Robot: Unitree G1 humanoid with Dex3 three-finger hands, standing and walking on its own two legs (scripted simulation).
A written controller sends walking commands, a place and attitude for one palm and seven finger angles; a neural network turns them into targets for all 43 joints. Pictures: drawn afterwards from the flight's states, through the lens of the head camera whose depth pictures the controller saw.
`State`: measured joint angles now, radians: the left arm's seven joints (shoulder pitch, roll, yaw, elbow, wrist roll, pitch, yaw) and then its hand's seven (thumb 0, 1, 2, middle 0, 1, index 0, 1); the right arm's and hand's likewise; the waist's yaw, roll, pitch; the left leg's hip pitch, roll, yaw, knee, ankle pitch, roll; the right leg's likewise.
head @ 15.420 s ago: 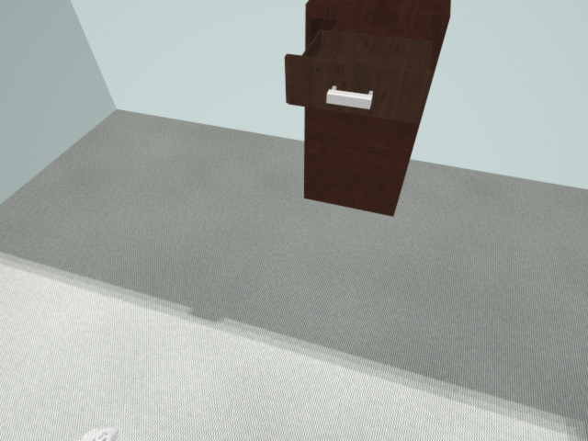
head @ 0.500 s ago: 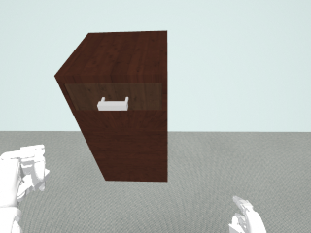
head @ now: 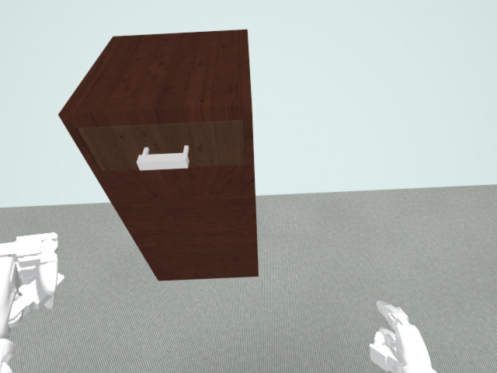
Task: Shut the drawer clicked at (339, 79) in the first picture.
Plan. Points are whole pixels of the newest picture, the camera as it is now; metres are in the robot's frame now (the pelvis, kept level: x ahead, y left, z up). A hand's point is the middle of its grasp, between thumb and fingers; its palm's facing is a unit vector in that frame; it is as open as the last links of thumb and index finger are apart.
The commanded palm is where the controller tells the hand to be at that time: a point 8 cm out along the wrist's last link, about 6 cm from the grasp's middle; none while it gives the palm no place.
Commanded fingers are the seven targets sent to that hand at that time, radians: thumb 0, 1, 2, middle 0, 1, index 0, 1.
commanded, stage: step back with the hand held close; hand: left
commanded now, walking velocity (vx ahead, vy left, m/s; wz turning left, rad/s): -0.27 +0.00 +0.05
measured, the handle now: (164, 155) +0.59 +0.27 -0.02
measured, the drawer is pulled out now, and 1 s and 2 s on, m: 0.00 0.00 0.00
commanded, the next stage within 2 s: stop stepping back and stand still in 0.84 s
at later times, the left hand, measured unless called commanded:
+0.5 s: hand out of the picture +0.09 +0.27 +0.16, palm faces +0.38 -0.76 -0.53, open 3.2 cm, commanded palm +0.02 +0.31 +0.17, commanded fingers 0.00 0.90 0.90 -1.40 -1.60 -1.40 -1.60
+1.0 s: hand out of the picture -0.01 +0.24 +0.16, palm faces +0.31 -0.84 -0.44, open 3.2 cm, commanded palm -0.07 +0.30 +0.17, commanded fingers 0.00 0.90 0.90 -1.40 -1.60 -1.40 -1.60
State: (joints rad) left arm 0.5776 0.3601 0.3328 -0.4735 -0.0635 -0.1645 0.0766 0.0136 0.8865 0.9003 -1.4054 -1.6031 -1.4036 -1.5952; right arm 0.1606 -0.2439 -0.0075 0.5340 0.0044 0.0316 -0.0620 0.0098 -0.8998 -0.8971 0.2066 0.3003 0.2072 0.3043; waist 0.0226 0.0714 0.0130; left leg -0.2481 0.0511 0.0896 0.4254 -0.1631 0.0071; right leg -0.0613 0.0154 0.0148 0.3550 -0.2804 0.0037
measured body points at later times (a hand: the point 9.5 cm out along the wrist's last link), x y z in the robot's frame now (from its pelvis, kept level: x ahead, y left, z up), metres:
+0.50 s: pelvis -0.09 +0.02 -0.02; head -0.06 +0.02 +0.43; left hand +0.06 +0.31 +0.19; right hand +0.10 -0.20 -0.10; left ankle +0.04 +0.12 -0.74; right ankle -0.06 -0.12 -0.74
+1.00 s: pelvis -0.20 +0.02 -0.01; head -0.18 +0.03 +0.44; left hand -0.03 +0.29 +0.19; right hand -0.04 -0.21 -0.10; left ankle -0.09 +0.12 -0.72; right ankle -0.24 -0.10 -0.74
